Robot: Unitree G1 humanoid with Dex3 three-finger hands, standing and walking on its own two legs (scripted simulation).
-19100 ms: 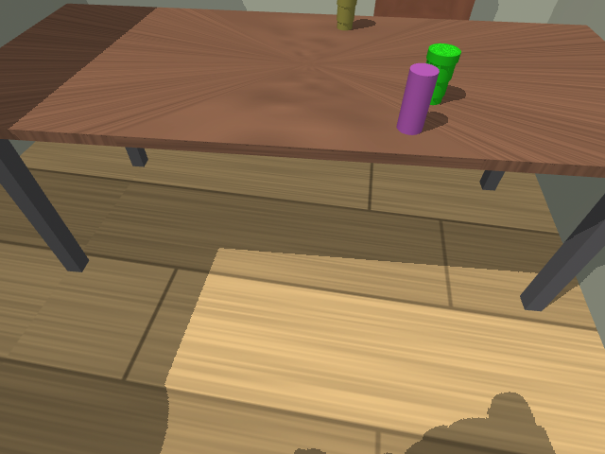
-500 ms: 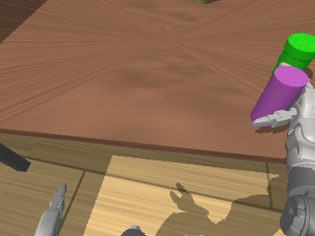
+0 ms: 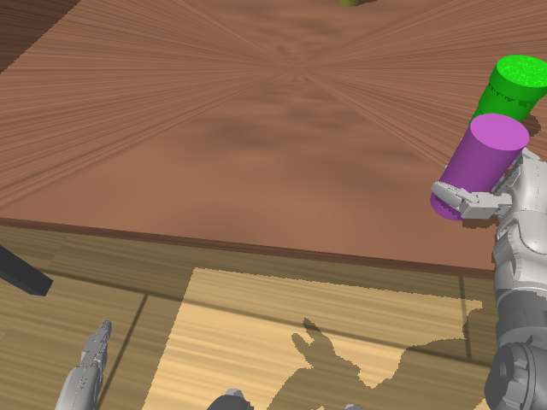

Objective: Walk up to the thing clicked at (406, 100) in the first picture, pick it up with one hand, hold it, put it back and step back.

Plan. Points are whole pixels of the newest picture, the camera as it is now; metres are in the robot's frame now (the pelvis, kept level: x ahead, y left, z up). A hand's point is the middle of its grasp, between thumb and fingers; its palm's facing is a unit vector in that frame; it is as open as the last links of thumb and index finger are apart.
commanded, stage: settle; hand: right
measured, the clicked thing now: (472, 172) +0.46 -0.22 +0.09
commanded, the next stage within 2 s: lift in 0.84 s
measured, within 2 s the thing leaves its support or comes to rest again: leaves its support in 0.20 s
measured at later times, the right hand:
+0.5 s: hand (480, 154) +0.46 -0.22 +0.12, palm faces +0.17 +0.99 +0.00, open 9.4 cm
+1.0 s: hand (489, 142) +0.46 -0.22 +0.14, palm faces +0.17 +0.99 +0.00, open 9.5 cm
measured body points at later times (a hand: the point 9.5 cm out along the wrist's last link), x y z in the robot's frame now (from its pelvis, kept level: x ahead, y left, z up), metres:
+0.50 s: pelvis +0.01 +0.00 +0.02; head +0.08 -0.01 +0.47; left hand +0.16 +0.27 -0.02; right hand +0.45 -0.27 +0.12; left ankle +0.03 +0.15 -0.68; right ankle +0.02 -0.13 -0.68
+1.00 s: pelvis +0.01 +0.00 +0.03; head +0.07 +0.00 +0.48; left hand +0.16 +0.27 -0.02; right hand +0.45 -0.27 +0.15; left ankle +0.03 +0.15 -0.68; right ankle +0.02 -0.13 -0.68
